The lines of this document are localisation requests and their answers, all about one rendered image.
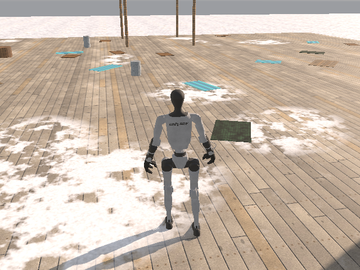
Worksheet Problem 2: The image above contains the robot right upper arm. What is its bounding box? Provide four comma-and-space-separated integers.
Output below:
190, 113, 208, 143

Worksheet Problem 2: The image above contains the robot left upper arm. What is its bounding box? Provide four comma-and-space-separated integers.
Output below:
152, 114, 167, 146

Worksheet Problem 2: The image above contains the robot foot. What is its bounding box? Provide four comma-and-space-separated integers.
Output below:
165, 216, 173, 230
192, 222, 200, 237

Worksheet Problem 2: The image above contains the left robot foot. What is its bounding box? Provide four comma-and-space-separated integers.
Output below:
165, 216, 173, 230

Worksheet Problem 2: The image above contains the right robot hand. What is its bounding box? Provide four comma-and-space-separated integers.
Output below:
202, 154, 215, 164

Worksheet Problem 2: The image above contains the right robot forearm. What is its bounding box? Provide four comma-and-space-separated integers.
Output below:
202, 134, 214, 155

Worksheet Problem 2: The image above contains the left robot hand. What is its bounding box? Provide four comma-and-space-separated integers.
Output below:
144, 160, 157, 174

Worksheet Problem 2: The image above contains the left robot forearm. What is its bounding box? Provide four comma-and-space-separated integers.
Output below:
145, 138, 157, 162

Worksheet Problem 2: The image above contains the right robot foot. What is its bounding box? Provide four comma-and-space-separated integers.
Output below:
192, 222, 200, 237

